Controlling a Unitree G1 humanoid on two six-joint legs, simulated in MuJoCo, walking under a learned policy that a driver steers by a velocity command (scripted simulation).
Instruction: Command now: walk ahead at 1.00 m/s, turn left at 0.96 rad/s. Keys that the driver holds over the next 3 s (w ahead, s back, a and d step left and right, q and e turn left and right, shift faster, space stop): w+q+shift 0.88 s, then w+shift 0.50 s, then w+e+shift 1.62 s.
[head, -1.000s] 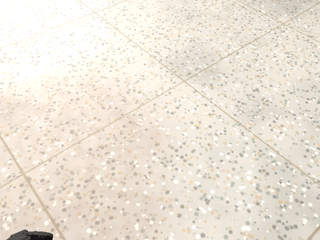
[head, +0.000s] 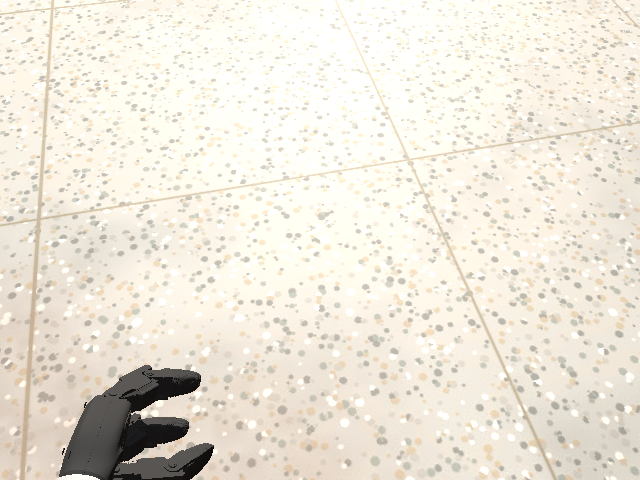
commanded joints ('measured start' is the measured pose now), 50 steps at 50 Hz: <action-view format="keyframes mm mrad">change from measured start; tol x64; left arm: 1 60 152 55 -39 -9 -18 19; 50 370 171 126 73 15 -5 26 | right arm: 1 -54 -202 -53 -70 -5 -14 -11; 50 -176 -88 32 -146 -43 -15 2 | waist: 1 102 55 -85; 50 204 -89 -124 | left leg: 1 -174 170 -155 112 842 17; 6 -856 112 105 1162 -18 -34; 24 -403 63 451 466 227 56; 28 442 397 -481 142 126 367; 40 -480 136 -130 -115 446 112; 50 -835 144 112 1080 86 -41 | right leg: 1 434 119 -62 -90 -38 -23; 6 1000 -348 796 -370 -985 -184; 25 674 -180 -336 171 1100 -53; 28 -172 138 -115 1130 -539 2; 41 363 43 -77 53 45 12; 50 804 -255 573 -337 -744 -212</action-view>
